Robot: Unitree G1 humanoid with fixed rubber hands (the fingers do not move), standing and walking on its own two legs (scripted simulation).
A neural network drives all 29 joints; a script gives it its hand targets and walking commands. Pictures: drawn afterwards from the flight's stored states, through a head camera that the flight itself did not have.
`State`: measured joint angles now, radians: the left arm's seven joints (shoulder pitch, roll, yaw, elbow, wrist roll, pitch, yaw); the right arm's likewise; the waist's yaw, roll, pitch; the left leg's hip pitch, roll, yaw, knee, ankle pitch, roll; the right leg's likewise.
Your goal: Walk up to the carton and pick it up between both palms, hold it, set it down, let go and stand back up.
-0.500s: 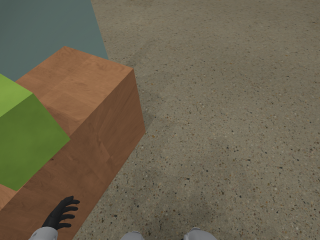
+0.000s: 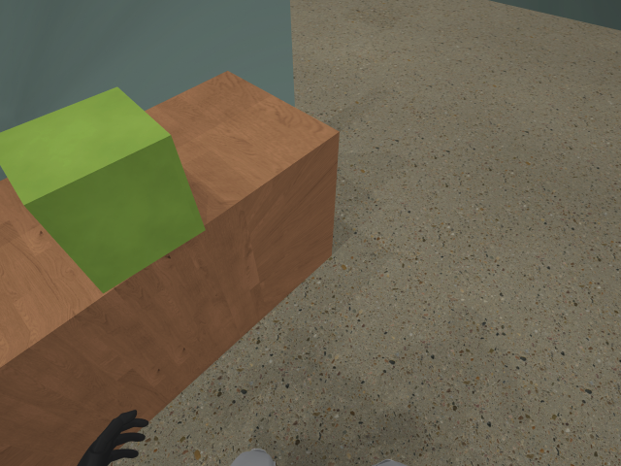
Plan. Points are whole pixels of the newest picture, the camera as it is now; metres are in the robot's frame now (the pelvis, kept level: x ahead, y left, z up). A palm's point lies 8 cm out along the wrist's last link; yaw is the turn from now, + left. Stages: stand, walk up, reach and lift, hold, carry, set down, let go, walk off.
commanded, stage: walk up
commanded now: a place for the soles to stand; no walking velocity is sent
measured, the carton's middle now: (110, 190) +0.59 +0.42 -0.04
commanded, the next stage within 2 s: none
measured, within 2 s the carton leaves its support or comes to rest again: neither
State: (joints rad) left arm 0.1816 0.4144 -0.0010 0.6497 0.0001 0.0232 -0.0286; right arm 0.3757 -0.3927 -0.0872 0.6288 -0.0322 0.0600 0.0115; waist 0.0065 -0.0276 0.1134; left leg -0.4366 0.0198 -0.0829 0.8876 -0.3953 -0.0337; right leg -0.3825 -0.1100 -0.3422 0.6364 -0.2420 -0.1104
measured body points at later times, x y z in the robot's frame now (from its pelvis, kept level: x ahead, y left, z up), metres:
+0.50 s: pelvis +0.00 -0.02 +0.01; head +0.04 -0.03 +0.45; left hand +0.07 +0.30 -0.07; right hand +0.12 -0.32 -0.10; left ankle -0.02 +0.18 -0.66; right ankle +0.03 -0.07 -0.72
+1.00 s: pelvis +0.01 +0.01 -0.01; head +0.05 +0.03 +0.44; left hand +0.05 +0.33 -0.11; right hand +0.19 -0.29 -0.09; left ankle +0.02 +0.17 -0.72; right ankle +0.04 -0.07 -0.69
